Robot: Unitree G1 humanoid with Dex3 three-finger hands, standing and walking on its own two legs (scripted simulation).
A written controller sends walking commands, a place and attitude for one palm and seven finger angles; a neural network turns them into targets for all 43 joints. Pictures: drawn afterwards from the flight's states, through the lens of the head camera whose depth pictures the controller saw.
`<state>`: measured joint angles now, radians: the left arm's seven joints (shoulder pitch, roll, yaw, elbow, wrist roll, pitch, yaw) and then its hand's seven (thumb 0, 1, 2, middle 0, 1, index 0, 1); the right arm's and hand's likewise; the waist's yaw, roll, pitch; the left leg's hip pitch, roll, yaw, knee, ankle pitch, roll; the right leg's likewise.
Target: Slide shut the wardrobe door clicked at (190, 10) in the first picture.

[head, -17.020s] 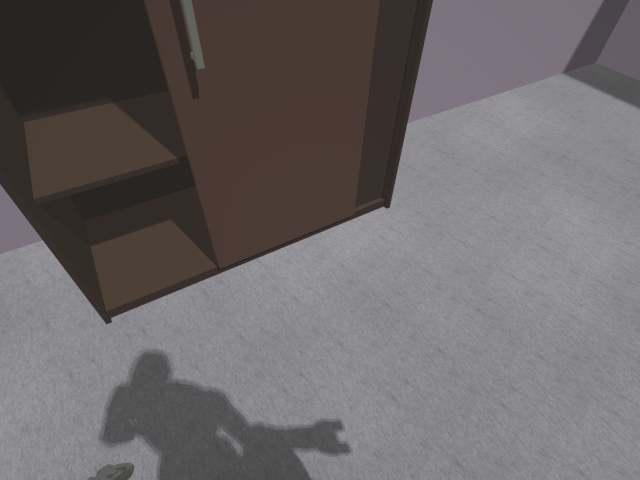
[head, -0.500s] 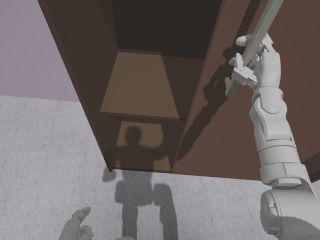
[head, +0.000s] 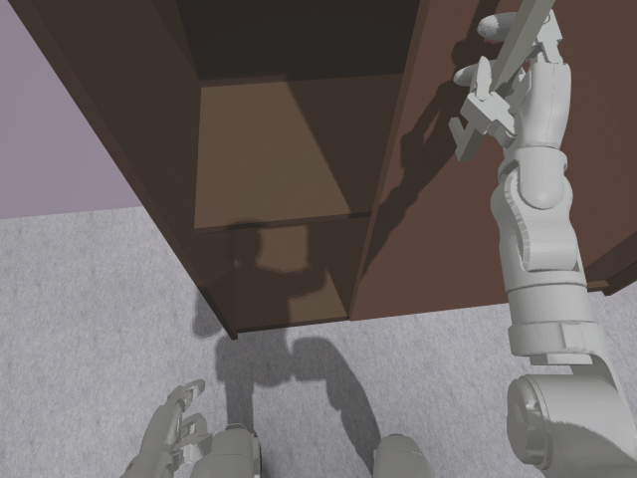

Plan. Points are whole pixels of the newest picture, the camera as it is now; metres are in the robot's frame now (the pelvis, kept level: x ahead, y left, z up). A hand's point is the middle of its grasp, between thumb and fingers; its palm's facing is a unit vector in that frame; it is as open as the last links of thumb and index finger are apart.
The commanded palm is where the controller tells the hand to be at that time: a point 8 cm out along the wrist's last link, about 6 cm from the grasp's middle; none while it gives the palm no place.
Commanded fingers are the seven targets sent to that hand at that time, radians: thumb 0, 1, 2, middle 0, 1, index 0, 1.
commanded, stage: step sideways, sliding the door along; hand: right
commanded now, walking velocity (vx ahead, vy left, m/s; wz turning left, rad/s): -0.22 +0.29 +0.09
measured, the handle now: (512, 23) +0.48 -0.20 +0.25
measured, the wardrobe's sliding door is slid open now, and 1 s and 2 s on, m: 0.35 0.05 0.00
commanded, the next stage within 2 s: stop walking and hold the door there in 1.40 s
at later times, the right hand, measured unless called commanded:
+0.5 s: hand (364, 106) +0.44 -0.06 +0.20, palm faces +0.30 +0.95 -0.03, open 6.2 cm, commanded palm +0.40 -0.04 +0.20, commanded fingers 0.00 -0.90 -0.90 0.45 1.40 0.45 1.40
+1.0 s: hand (171, 123) +0.42 +0.12 +0.20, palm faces +0.14 +0.99 -0.08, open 6.1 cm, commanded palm +0.40 +0.11 +0.19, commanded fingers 0.00 -0.90 -0.90 0.45 1.40 0.45 1.40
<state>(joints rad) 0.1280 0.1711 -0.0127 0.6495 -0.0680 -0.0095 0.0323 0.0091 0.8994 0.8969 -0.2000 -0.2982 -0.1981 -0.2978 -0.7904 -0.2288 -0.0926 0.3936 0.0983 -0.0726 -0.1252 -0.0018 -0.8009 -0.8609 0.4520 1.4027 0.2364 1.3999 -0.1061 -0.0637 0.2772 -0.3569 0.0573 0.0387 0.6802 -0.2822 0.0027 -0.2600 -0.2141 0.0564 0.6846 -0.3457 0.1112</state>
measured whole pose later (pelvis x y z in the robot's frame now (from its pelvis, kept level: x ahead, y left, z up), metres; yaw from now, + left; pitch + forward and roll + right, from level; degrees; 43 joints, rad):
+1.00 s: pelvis +0.08 +0.26 +0.01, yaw -3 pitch -2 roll +1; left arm 0.02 0.19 0.05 0.58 -0.03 -0.05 -0.02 0.01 0.90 0.90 -0.20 -0.30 -0.20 -0.30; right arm -0.32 -0.15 0.04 -0.20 0.03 -0.16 -0.14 0.00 -0.80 -0.86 0.45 1.40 0.19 1.33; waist -0.09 -0.05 0.29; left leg -0.46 -0.03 0.04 1.00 -0.45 -0.01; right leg -0.15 -0.25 -0.11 0.49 -0.27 0.12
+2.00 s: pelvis +0.03 +0.44 +0.02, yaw +7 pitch -1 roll +0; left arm 0.24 0.31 0.03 0.68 -0.06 -0.03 0.08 0.01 0.90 0.90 -0.20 -0.30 -0.19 -0.30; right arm -0.29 -0.47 -0.39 0.44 0.04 -0.11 -0.15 -0.08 -0.72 -0.76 0.45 1.40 0.32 1.40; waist 0.03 -0.03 -0.03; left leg -0.19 -0.05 -0.03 0.42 -0.21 0.03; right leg -0.22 -0.05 -0.13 0.44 -0.20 -0.01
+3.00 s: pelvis +0.02 +0.37 +0.02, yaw +8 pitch -2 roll +0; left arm 0.19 0.20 -0.05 0.69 -0.04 -0.01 0.09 0.01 0.90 0.90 -0.20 -0.30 -0.20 -0.30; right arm -0.33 -0.33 -0.25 0.26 0.07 -0.10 -0.18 -0.04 -0.76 -0.80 0.45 1.40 0.28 1.38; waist -0.02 -0.03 0.05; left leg -0.30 0.03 0.01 0.69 -0.38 -0.01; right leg -0.20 0.04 -0.18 0.37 -0.16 -0.11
